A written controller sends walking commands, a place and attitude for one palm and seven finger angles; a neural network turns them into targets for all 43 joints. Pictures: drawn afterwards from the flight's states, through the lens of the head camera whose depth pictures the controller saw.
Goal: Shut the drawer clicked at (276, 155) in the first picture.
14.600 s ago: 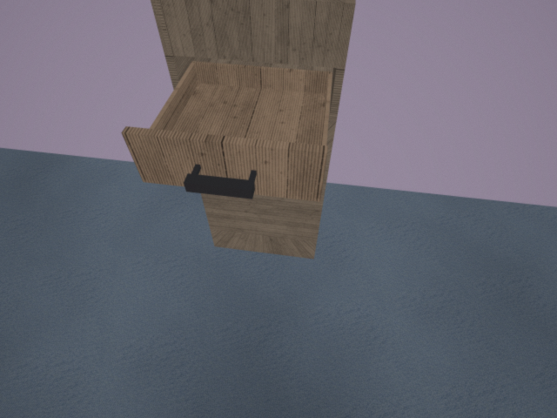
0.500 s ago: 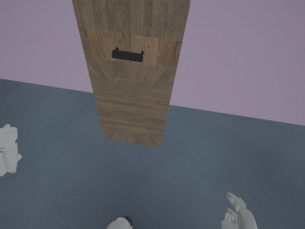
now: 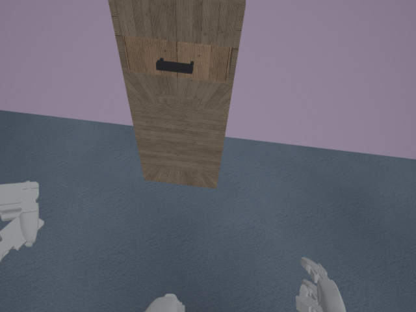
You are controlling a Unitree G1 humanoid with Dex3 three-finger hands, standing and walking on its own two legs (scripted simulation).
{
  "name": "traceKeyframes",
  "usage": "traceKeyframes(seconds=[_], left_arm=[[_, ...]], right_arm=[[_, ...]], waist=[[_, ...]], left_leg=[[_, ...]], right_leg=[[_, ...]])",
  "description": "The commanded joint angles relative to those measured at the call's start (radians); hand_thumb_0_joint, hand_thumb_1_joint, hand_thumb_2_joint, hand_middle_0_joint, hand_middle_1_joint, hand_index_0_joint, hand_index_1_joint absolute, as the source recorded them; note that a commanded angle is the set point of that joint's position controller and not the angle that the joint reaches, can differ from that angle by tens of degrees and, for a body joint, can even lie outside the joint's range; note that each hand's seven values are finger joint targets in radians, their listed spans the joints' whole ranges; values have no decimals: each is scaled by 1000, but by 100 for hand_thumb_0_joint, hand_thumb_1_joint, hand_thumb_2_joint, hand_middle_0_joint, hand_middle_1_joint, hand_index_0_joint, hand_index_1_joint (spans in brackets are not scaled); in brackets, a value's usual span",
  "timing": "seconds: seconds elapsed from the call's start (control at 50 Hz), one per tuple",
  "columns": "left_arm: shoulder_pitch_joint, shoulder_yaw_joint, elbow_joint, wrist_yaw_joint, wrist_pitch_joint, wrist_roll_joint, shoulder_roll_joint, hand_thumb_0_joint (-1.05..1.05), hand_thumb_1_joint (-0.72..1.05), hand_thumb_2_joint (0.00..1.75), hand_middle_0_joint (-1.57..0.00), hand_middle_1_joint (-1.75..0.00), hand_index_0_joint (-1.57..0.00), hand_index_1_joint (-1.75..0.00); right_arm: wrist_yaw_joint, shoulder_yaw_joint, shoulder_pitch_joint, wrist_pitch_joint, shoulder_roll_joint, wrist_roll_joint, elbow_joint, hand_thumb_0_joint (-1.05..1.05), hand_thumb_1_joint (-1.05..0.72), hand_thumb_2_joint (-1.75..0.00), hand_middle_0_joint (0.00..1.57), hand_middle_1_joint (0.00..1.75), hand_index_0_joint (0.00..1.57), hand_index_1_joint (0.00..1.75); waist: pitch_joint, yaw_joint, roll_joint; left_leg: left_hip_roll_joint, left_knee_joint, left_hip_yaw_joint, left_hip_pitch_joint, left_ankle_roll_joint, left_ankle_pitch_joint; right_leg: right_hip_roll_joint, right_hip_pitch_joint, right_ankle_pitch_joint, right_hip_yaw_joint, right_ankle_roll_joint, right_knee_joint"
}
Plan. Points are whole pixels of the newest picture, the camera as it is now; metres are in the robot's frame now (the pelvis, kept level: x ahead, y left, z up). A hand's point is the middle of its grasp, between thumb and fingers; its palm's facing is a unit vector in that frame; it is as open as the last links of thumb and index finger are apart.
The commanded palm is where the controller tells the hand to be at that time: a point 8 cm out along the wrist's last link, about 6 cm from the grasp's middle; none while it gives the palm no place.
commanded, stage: stop stepping back and stand still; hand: left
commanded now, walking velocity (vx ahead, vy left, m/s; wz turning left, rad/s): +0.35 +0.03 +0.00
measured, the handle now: (175, 64) +0.90 +0.19 +0.02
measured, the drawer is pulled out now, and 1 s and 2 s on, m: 0.00 0.00 0.00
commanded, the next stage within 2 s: let the arm hang, fingers relaxed in 0.50 s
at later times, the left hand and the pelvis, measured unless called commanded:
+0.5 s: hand (26, 257) +0.14 +0.23 +0.18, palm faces +0.40 -0.80 -0.45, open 3.2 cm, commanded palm +0.09 +0.27 +0.18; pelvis -0.04 -0.01 +0.00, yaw -1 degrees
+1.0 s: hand out of the picture -0.02 +0.20 -0.16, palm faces +0.11 -0.96 -0.26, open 3.6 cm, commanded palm none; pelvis -0.04 -0.01 +0.00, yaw +5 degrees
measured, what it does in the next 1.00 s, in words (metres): steps on the spot: left foot, then left foot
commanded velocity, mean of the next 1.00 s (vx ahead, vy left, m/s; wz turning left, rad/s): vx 0.08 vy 0.01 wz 0.00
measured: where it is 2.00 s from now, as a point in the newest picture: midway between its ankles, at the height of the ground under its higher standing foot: outside the picture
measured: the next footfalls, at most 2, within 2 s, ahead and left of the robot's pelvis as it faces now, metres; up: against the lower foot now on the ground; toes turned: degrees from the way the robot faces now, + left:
left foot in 0.12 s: +0.06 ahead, +0.13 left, +0.00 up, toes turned +0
left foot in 0.58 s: +0.03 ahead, +0.13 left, +0.00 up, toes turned +4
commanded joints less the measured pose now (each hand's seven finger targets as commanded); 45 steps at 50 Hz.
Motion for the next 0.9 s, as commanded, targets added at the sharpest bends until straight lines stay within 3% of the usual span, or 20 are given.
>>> traceKeyframes(seconds=[0.0, 0.06, 0.1, 0.12, 0.26, 0.28, 0.3, 0.32, 0.36, 0.46, 0.52, 0.56, 0.58, 0.64, 0.68, 0.72, 0.74, 0.76, 0.82, 0.88], left_arm=[[-149, 81, -89, 39, -27, 7, 107, 0, 90, 90, -140, -160, -140, -160], [-226, 40, -61, 50, -40, 22, 82, 0, 90, 90, -140, -160, -140, -160], [-259, 59, -163, 54, -71, 31, 104, 0, 90, 90, -140, -160, -140, -160], [-185, 82, -94, 46, -77, 32, 114, 0, 90, 90, -140, -160, -140, -160], [70, 133, -138, 48, -70, 38, 125, 0, 90, 90, -140, -160, -140, -160], [84, 148, -107, 49, -67, 43, 140, 0, 90, 90, -140, -160, -140, -160], [32, 159, -114, 43, -64, 31, 161, 0, 90, 90, -140, -160, -140, -160], [-80, 203, -140, 31, -98, 11, 201, 0, 90, 90, -140, -160, -140, -160], [-77, 161, -26, 35, -91, 26, 135, 0, 90, 90, -140, -160, -140, -160], [-107, 71, -12, 35, -95, 39, 88, 0, 90, 90, -140, -160, -140, -160], [-126, 70, -70, 47, -101, 43, 94, 0, 90, 90, -140, -160, -140, -160], [-137, 82, -153, 49, -115, 41, 95, 0, 90, 90, -140, -160, -140, -160], [-194, -303, 692, -92, 32, 112, -92, 0, 90, 90, -140, -160, -140, -160], [-278, -281, 772, -122, 197, 86, -170, 0, 90, 90, -128, -147, -128, -147], [-285, -306, 908, -124, 193, 91, -161, 0, 90, 90, -120, -138, -120, -138], [-269, -300, 1068, -120, 193, 86, -72, 0, 90, 90, -112, -130, -112, -130], [-308, -300, 1142, -123, 189, 87, -21, 0, 90, 90, -108, -125, -108, -125], [-365, -312, 1191, -129, 198, 88, 13, 0, 90, 90, -104, -121, -104, -121], [-444, -334, 1354, -119, 192, 73, -55, 0, 90, 90, -92, -108, -92, -108], [-393, -324, 1462, -108, 187, 68, -106, 0, 90, 90, -80, -95, -80, -95]], right_arm=[[-47, -61, -73, -43, -137, 8, -113, 0, -90, -90, 20, 30, 20, 30], [-65, -40, -49, -80, -150, 9, -88, 0, -90, -90, 20, 30, 20, 30], [-63, -49, -25, -108, -183, 15, -124, 0, -90, -90, 20, 30, 20, 30], [-49, -54, -29, -116, -161, 14, -109, 0, -90, -90, 20, 30, 20, 30], [-15, -58, -69, -74, -146, 3, -136, 0, -90, -90, 20, 30, 20, 30], [-17, -63, -66, -63, -134, 6, -139, 0, -90, -90, 20, 30, 20, 30], [-16, -74, -61, -55, -128, 11, -137, 0, -90, -90, 20, 30, 20, 30], [-18, -78, -38, -65, -159, -11, -103, 0, -90, -90, 20, 30, 20, 30], [-24, -75, -5, -75, -127, 3, -73, 0, -90, -90, 20, 30, 20, 30], [-48, -61, -48, -91, -130, 5, -73, 0, -90, -90, 20, 30, 20, 30], [-56, -55, -42, -112, -135, -2, -78, 0, -90, -90, 20, 30, 20, 30], [-51, -64, -39, -118, -170, -1, -105, 0, -90, -90, 20, 30, 20, 30], [51, -131, 21, -152, -334, -2, 111, 0, -90, -90, 20, 30, 20, 30], [46, -80, 53, -2, -219, -32, 46, 0, -90, -90, 20, 30, 20, 30], [38, -71, 32, 14, -223, -34, 51, 0, -90, -90, 20, 30, 20, 30], [35, -60, -14, 41, -164, 1, 63, 0, -90, -90, 20, 30, 20, 30], [40, -59, 17, 51, -136, 2, 93, 0, -90, -90, 20, 30, 20, 30], [50, -58, 70, 70, -131, -2, 122, 0, -90, -90, 20, 30, 20, 30], [41, -54, 64, 91, -122, -11, 211, 0, -90, -90, 20, 30, 20, 30], [35, -50, 70, 80, -107, -10, 284, 0, -90, -90, 20, 30, 20, 30]], waist=[[30, -53, -128], [54, -58, 80], [41, -52, 359], [19, -56, 281], [-29, -1, 236], [-5, 7, 34], [-2, -6, -248], [13, -46, -145], [-27, -55, -73], [34, -36, -138], [22, -37, -34], [6, -31, 219], [67, -130, 281], [-56, -61, 93], [-146, -12, 9], [-125, 21, -158], [-63, -20, -153], [-18, -62, -1], [57, -61, -160], [-36, -40, 148]], left_leg=[[59, 113, -53, 279, 25, -98], [35, -350, -1, 318, 58, -162], [298, -593, -506, 399, 187, -210], [336, -656, -567, 333, 224, -375], [141, -427, -106, -150, 85, -407], [38, -120, -11, -183, 57, -317], [-32, 223, 15, -216, 37, -223], [4, 364, -27, -136, 22, -109], [39, 359, -50, -40, 22, -96], [38, -64, 40, 234, 50, -67], [22, -327, 44, 382, 72, -76], [184, -494, -233, 393, 145, -123], [271, -397, -348, 370, 182, 254], [290, -374, -374, 271, 246, 591], [209, -278, -231, 371, 172, 684], [26, -159, -68, 182, 59, 200], [-21, -140, -32, 163, 25, -94], [-27, -152, -34, 254, 27, -158], [-2, -164, -46, 309, 30, 32], [56, -297, -95, 393, 35, 233]], right_leg=[[-290, -403, -469, 225, -94, -320], [-166, -243, -360, 62, -40, -62], [6, -366, -226, -53, 54, 377], [-12, -354, -223, 13, 52, 516], [-4, 297, -194, -64, 7, 40], [-110, 248, -281, 126, -37, -158], [-354, 135, -429, 552, -132, -368], [-381, 4, -206, 503, -143, -358], [-353, -115, -518, 433, -125, -371], [-292, -228, -406, 223, -78, -344], [-221, -201, -334, 143, -37, -215], [-76, -202, -149, 44, 29, 71], [-71, -411, -27, -66, 80, 351], [-49, -292, -307, 52, 74, 463], [-22, -143, -136, 11, 67, 204], [-143, 99, 283, 194, 32, -89], [-299, 11, 258, 348, -46, -183], [-319, -129, 2, 330, -69, -201], [-196, -165, 86, 261, -47, -223], [-122, -68, 217, 153, 4, -123]])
